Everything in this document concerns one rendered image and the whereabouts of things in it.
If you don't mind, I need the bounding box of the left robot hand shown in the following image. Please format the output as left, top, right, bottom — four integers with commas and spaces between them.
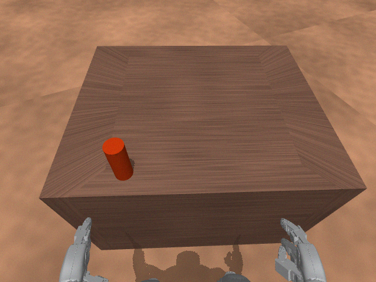
59, 217, 109, 282

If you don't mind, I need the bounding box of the can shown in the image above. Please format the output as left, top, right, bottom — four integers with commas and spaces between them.
102, 137, 133, 181

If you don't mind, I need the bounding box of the right robot hand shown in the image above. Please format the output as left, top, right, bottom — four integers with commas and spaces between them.
275, 218, 327, 282

